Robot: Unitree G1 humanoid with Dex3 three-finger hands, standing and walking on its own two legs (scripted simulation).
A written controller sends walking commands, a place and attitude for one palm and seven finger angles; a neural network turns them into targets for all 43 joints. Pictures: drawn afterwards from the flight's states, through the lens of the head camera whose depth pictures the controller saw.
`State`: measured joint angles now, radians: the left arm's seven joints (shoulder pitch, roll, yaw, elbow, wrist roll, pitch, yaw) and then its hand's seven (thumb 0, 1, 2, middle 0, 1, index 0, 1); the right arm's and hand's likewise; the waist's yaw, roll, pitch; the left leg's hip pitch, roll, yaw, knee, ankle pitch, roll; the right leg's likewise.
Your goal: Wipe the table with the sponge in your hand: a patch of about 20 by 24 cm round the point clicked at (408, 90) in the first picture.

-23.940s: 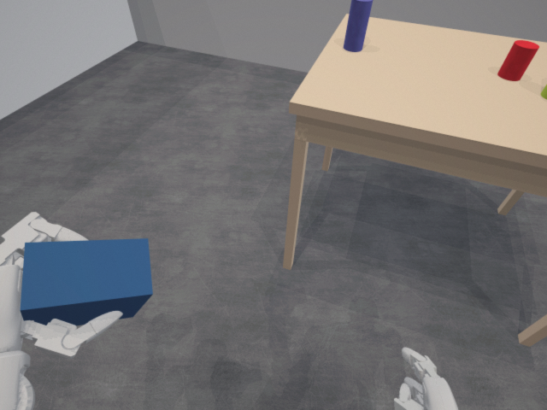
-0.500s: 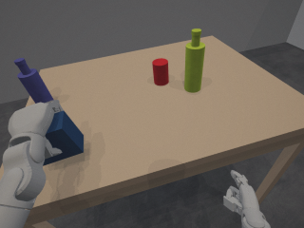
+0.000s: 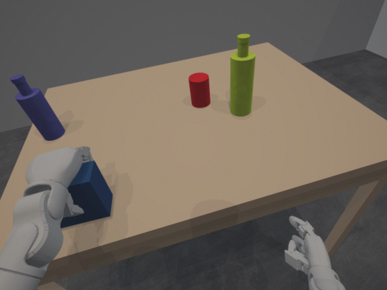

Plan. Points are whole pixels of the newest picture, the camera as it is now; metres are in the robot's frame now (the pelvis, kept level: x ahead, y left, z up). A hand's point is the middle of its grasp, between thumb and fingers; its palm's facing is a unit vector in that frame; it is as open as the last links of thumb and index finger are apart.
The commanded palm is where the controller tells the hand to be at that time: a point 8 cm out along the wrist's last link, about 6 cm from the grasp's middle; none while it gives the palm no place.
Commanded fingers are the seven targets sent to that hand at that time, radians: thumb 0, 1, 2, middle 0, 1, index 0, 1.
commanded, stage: move the sponge above the wiping area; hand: left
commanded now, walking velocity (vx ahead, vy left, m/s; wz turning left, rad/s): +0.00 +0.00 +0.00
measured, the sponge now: (78, 200) +0.24 +0.29 +0.08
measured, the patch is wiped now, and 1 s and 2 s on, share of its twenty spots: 0.00 0.10 0.10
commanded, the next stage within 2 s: lower the sponge onto the table in 0.68 s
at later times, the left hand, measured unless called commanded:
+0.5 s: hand (72, 190) +0.24 +0.28 +0.12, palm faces -0.05 -0.07 -1.00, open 10.2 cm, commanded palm +0.22 +0.31 +0.24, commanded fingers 0.00 0.10 1.30 -1.20 -1.60 -1.20 -1.60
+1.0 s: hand (64, 182) +0.24 +0.29 +0.15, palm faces +0.10 -0.01 -0.99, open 10.1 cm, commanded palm +0.21 +0.31 +0.24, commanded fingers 0.00 0.10 1.30 -1.20 -1.60 -1.20 -1.60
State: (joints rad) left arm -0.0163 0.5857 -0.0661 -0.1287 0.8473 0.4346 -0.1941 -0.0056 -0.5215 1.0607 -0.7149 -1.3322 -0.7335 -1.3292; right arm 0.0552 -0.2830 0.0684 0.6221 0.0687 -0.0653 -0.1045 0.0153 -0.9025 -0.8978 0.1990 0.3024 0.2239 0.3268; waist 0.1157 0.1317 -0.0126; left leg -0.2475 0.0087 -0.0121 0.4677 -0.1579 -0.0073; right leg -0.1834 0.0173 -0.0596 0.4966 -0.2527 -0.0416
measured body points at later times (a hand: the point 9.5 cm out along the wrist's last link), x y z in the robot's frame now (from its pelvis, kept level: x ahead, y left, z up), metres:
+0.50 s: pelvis +0.01 +0.01 +0.00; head -0.01 -0.03 +0.45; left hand +0.24 +0.28 +0.18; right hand +0.25 -0.20 -0.06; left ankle +0.06 +0.13 -0.74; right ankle +0.01 -0.09 -0.74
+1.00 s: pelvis +0.00 +0.02 +0.00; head -0.03 -0.02 +0.45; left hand +0.23 +0.29 +0.20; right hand +0.25 -0.19 -0.06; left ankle +0.06 +0.13 -0.74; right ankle +0.01 -0.09 -0.74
